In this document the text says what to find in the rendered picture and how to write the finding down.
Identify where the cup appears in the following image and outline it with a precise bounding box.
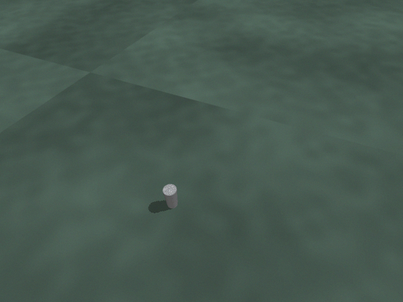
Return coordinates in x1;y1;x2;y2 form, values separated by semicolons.
162;184;178;208

